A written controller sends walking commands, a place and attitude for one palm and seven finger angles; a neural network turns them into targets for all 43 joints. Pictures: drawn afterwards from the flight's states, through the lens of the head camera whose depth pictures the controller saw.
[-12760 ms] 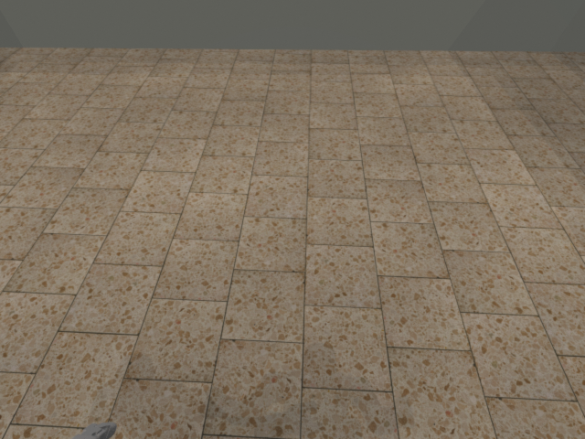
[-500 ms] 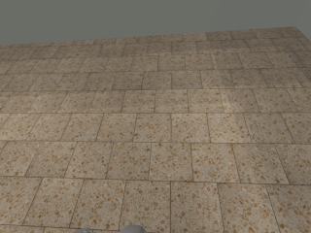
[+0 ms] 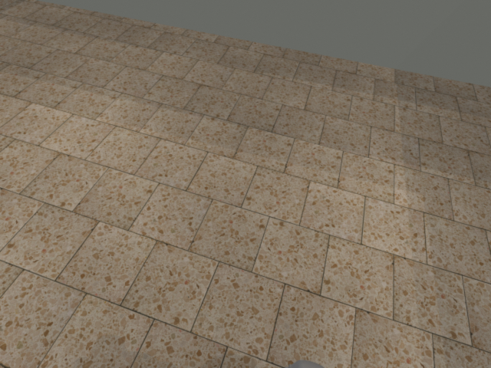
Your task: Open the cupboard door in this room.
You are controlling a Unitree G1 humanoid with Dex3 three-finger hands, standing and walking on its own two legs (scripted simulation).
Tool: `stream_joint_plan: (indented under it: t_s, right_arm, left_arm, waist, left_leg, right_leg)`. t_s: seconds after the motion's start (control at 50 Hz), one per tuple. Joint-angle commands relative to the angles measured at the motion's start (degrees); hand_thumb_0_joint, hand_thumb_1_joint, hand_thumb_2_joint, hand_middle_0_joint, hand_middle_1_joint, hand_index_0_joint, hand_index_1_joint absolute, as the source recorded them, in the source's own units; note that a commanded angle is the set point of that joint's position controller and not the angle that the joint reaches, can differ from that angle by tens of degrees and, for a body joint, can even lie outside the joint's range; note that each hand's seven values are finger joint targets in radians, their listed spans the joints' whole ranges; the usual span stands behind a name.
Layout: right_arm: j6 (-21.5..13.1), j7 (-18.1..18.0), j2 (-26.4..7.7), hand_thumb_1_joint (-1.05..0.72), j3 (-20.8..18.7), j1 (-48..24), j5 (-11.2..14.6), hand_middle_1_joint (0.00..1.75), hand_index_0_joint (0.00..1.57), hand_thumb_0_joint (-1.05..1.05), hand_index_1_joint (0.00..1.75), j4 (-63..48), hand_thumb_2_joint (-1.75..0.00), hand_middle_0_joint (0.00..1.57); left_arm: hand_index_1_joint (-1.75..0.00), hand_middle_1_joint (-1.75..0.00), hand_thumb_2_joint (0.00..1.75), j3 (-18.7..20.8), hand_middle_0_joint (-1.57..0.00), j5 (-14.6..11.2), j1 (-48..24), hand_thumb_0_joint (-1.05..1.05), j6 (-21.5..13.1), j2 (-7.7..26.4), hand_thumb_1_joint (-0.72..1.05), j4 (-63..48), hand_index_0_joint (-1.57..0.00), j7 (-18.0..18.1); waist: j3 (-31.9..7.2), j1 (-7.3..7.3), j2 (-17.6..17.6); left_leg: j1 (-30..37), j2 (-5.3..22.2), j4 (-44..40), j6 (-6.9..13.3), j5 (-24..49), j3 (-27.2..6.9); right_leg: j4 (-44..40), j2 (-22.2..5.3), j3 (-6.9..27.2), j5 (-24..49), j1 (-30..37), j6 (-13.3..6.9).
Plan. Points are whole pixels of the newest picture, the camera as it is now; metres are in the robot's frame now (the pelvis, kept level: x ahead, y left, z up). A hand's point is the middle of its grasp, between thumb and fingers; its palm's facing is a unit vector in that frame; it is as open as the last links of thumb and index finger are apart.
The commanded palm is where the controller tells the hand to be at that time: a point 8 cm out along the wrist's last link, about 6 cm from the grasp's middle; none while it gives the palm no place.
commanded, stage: turn or walk to find it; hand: left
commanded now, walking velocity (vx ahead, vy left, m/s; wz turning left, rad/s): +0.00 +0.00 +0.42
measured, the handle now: out of the picture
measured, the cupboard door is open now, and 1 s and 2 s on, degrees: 0 0 0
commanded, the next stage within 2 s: none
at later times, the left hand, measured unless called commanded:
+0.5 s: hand out of the picture +0.00 +0.15 -0.15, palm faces +0.24 -0.94 -0.26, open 7.4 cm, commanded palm none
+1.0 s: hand out of the picture -0.05 +0.22 -0.16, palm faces +0.45 -0.86 -0.25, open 7.4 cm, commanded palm none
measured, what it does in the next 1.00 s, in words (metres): steps on the spot, turning left: right foot, then left foot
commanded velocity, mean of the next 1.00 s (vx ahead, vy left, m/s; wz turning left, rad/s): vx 0.00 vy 0.00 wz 0.42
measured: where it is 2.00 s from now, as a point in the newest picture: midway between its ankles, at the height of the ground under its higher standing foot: outside the picture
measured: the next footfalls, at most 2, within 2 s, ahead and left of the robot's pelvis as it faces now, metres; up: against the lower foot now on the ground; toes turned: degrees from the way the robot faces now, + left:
right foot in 0.24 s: +0.04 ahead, -0.14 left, +0.00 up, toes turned +1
left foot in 0.70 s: -0.05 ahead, +0.10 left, +0.00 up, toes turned +23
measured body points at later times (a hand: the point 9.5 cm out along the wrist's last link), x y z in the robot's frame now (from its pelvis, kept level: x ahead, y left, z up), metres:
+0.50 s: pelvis -0.02 -0.05 +0.00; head +0.02 -0.07 +0.45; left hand -0.01 +0.20 -0.13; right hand +0.09 -0.29 -0.16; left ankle -0.08 +0.10 -0.65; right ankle +0.00 -0.14 -0.74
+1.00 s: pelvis -0.04 -0.01 +0.01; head -0.01 +0.02 +0.45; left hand -0.08 +0.27 -0.14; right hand +0.14 -0.19 -0.13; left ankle -0.09 +0.08 -0.74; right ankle +0.01 -0.15 -0.67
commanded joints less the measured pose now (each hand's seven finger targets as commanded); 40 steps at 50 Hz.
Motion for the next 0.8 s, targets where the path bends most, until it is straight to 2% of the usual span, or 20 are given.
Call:
stream_joint_plan:
  t_s: [0.0,0.08,0.14,0.18,0.2,0.22,0.24,0.26,0.28,0.32,0.34,0.4,0.56,0.6,0.64,0.66,0.68,0.7,0.72,0.78]
  right_arm:
    - [-1.05,-0.65,-11.62,-0.9,-3.1,2.84,0.3,0.3,0.2,0.0,0.3,-2.66,-0.9,0.2]
    - [-0.56,-0.47,-12.24,-0.9,-3.7,3.28,0.06,0.3,0.2,0.0,0.3,-2.95,-0.9,0.2]
    - [-0.19,-0.28,-12.32,-0.9,-3.99,1.88,-0.06,0.3,0.2,0.0,0.3,-3.71,-0.9,0.2]
    - [-0.01,-0.13,-11.77,-0.9,-4.12,0.45,0.3,0.3,0.2,0.0,0.3,-4.32,-0.9,0.2]
    - [-0.08,0.08,-10.11,-0.9,-4.0,0.52,0.71,0.3,0.2,0.0,0.3,-4.74,-0.9,0.2]
    - [-0.09,0.51,-6.26,-0.9,-3.43,1.67,1.15,0.3,0.2,0.0,0.3,-5.63,-0.9,0.2]
    - [0.28,0.47,-6.44,-0.9,-3.48,-0.41,0.8,0.3,0.2,0.0,0.3,-7.04,-0.9,0.2]
    - [1.31,0.37,-7.86,-0.9,-3.92,-0.84,0.29,0.3,0.2,0.0,0.3,-6.43,-0.9,0.2]
    - [1.65,0.67,-8.2,-0.9,-4.32,-0.8,0.31,0.3,0.2,0.0,0.3,-5.42,-0.9,0.2]
    - [1.79,1.3,-7.51,-0.9,-4.13,3.04,0.1,0.3,0.2,0.0,0.3,-2.94,-0.9,0.2]
    - [1.8,1.41,-6.96,-0.9,-3.84,4.02,0.06,0.3,0.2,0.0,0.3,-2.31,-0.9,0.2]
    - [1.92,1.33,-7.08,-0.9,-3.56,2.72,0.19,0.3,0.2,0.0,0.3,-2.27,-0.9,0.2]
    - [0.96,1.08,-5.16,-0.9,-1.96,-2.91,1.01,0.3,0.2,0.0,0.3,-3.34,-0.9,0.2]
    - [0.56,0.89,-5.21,-0.9,-1.8,-1.21,1.17,0.3,0.2,0.0,0.3,-3.08,-0.9,0.2]
    - [-0.1,0.81,-5.83,-0.9,-1.83,2.2,1.06,0.3,0.2,0.0,0.3,-2.31,-0.9,0.2]
    - [-0.72,0.93,-7.93,-0.9,-2.3,4.45,0.92,0.3,0.2,0.0,0.3,-1.71,-0.9,0.2]
    - [-1.16,0.76,-13.93,-0.9,-3.59,6.32,0.35,0.3,0.2,0.0,0.3,-2.07,-0.9,0.2]
    - [-0.51,0.5,-16.96,-0.9,-4.2,8.7,0.5,0.3,0.2,0.0,0.3,-1.48,-0.9,0.2]
    - [-0.71,-0.32,-15.94,-0.9,-4.09,8.98,0.31,0.3,0.2,0.0,0.3,-0.72,-0.9,0.2]
    - [-0.97,-0.96,-11.88,-0.9,-2.67,2.24,0.3,0.3,0.2,0.0,0.3,-2.23,-0.9,0.2]
  left_arm:
    - [-0.3,-0.3,0.9,0.09,-0.2,-0.01,-2.26,0.0,-2.19,2.77,0.9,-5.69,-0.2,0.02]
    - [-0.3,-0.3,0.9,-0.27,-0.2,-0.21,-3.56,0.0,-2.42,2.09,0.9,-7.12,-0.2,0.22]
    - [-0.3,-0.3,0.9,-0.37,-0.2,-0.43,-1.15,0.0,-2.97,2.02,0.9,-6.99,-0.2,0.4]
    - [-0.3,-0.3,0.9,-0.11,-0.2,-0.41,3.14,0.0,-3.62,2.71,0.9,-5.96,-0.2,0.56]
    - [-0.3,-0.3,0.9,0.27,-0.2,-0.04,5.42,0.0,-4.17,4.57,0.9,-5.54,-0.2,0.79]
    - [-0.3,-0.3,0.9,1.22,-0.2,0.89,6.2,0.0,-4.82,9.73,0.9,-5.62,-0.2,1.3]
    - [-0.3,-0.3,0.9,1.25,-0.2,0.83,6.05,0.0,-4.57,12.01,0.9,-6.59,-0.2,1.24]
    - [-0.3,-0.3,0.9,1.57,-0.2,0.42,3.96,0.0,-4.74,10.53,0.9,-7.21,-0.2,1.46]
    - [-0.3,-0.3,0.9,1.14,-0.2,0.39,1.25,0.0,-4.56,8.93,0.9,-8.0,-0.2,1.34]
    - [-0.3,-0.3,0.9,0.33,-0.2,0.32,-3.82,0.0,-4.65,5.8,0.9,-9.16,-0.2,1.39]
    - [-0.3,-0.3,0.9,0.06,-0.2,0.35,-3.71,0.0,-4.97,5.12,0.9,-9.37,-0.2,1.38]
    - [-0.3,-0.3,0.9,0.09,-0.2,0.41,0.21,0.0,-5.17,5.15,0.9,-8.03,-0.2,1.45]
    - [-0.3,-0.3,0.9,1.28,-0.2,1.1,5.48,0.0,-4.47,8.84,0.9,-4.67,-0.2,1.28]
    - [-0.3,-0.3,0.9,1.52,-0.2,1.04,4.64,0.0,-4.24,9.45,0.9,-4.3,-0.2,1.2]
    - [-0.3,-0.3,0.9,1.65,-0.2,0.59,3.22,0.0,-3.9,9.13,0.9,-4.14,-0.2,1.13]
    - [-0.3,-0.3,0.9,1.46,-0.2,0.04,3.04,0.0,-3.52,7.91,0.9,-4.38,-0.2,0.99]
    - [-0.3,-0.3,0.9,0.91,-0.2,-0.35,3.73,0.0,-3.07,4.43,0.9,-6.15,-0.2,0.65]
    - [-0.3,-0.3,0.9,-0.28,-0.2,0.11,0.45,0.0,-2.7,2.74,0.9,-8.0,-0.2,0.69]
    - [-0.3,-0.3,0.9,-0.25,-0.2,0.23,-2.52,0.0,-1.9,2.82,0.9,-7.88,-0.2,1.2]
    - [-0.3,-0.3,0.9,0.31,-0.2,0.04,-2.32,0.0,-2.2,3.55,0.9,-5.46,-0.2,0.25]
  waist:
    - [-5.04,-2.46,9.67]
    - [-5.91,-3.23,10.87]
    - [-6.68,-2.31,12.08]
    - [-7.59,-0.06,10.37]
    - [-8.21,0.97,6.03]
    - [-8.15,1.14,-9.41]
    - [-5.73,1.95,-13.03]
    - [-4.05,1.55,-14.98]
    - [-0.86,0.14,-10.6]
    - [-0.81,-2.93,-5.54]
    - [-1.75,-2.91,-6.07]
    - [-2.85,-1.19,-7.47]
    - [-5.59,2.22,-8.78]
    - [-6.97,1.25,-9.57]
    - [-8.18,-0.91,-7.96]
    - [-9.39,-2.42,-1.65]
    - [-9.89,-3.17,15.25]
    - [-8.52,-4.67,18.26]
    - [-8.01,-5.2,18.28]
    - [-4.47,-1.91,11.07]
  left_leg:
    - [6.75,12.78,-11.07,8.04,26.55,-12.46]
    - [7.35,12.97,-9.48,8.85,27.34,-15.3]
    - [4.52,11.92,-7.39,8.18,28.6,-17.0]
    - [-0.68,9.5,-3.8,5.81,23.51,-16.39]
    - [-5.74,6.39,0.51,3.03,15.59,-14.4]
    - [-16.63,-1.07,11.5,-1.15,-0.98,-6.68]
    - [-18.4,-3.66,23.12,-2.22,-17.58,-5.07]
    - [-18.24,-1.75,31.49,-1.81,-16.57,-8.46]
    - [-18.58,-1.25,37.43,-1.82,-12.81,-8.5]
    - [-18.49,0.26,40.7,-2.83,-6.04,-6.73]
    - [-18.31,0.21,40.86,-3.5,-4.22,-5.79]
    - [-18.17,0.86,38.69,-4.59,-4.25,-4.59]
    - [-11.49,0.91,17.14,-4.23,-11.18,1.0]
    - [-8.27,0.64,11.28,-3.7,-9.65,2.35]
    - [-0.34,0.68,-0.98,-3.06,-0.7,3.43]
    - [7.43,2.9,-8.47,-2.0,7.78,0.58]
    - [15.14,16.27,-10.57,3.45,24.6,-17.3]
    - [12.41,23.42,-11.34,9.48,34.63,-21.73]
    - [9.72,22.13,-11.3,9.88,34.04,-21.49]
    - [7.62,14.59,-10.05,8.13,33.61,-13.64]
  right_leg:
    - [-1.57,0.62,2.47,1.43,-3.85,0.91]
    - [-10.81,2.1,2.19,-0.65,-0.8,0.88]
    - [-20.44,3.78,1.17,1.47,5.47,0.29]
    - [-31.92,4.07,0.22,11.26,14.42,0.01]
    - [-38.95,0.92,2.83,15.87,20.86,-0.62]
    - [-43.02,-12.37,16.4,20.2,27.5,-4.95]
    - [-44.33,-21.34,22.17,24.41,20.25,-11.09]
    - [-46.44,-20.44,22.44,18.02,13.62,-12.62]
    - [-47.07,-17.62,19.8,13.21,10.25,-11.88]
    - [-44.54,-12.85,10.18,16.42,11.13,-9.83]
    - [-43.69,-11.4,7.17,20.29,12.93,-9.26]
    - [-42.91,-12.21,5.59,24.77,16.15,-10.13]
    - [-38.07,-14.86,3.26,36.99,21.79,-12.34]
    - [-36.01,-15.13,2.22,37.89,21.88,-11.82]
    - [-30.97,-13.69,-1.04,34.42,18.39,-8.34]
    - [-24.38,-11.43,-3.76,29.07,12.94,-5.26]
    - [-13.15,-3.73,-6.87,6.28,-1.41,-0.67]
    - [-4.85,-0.9,-3.47,-11.9,-5.26,0.18]
    - [0.16,-1.14,1.51,-10.47,-5.74,0.16]
    - [4.75,-0.68,3.02,0.01,-6.36,0.67]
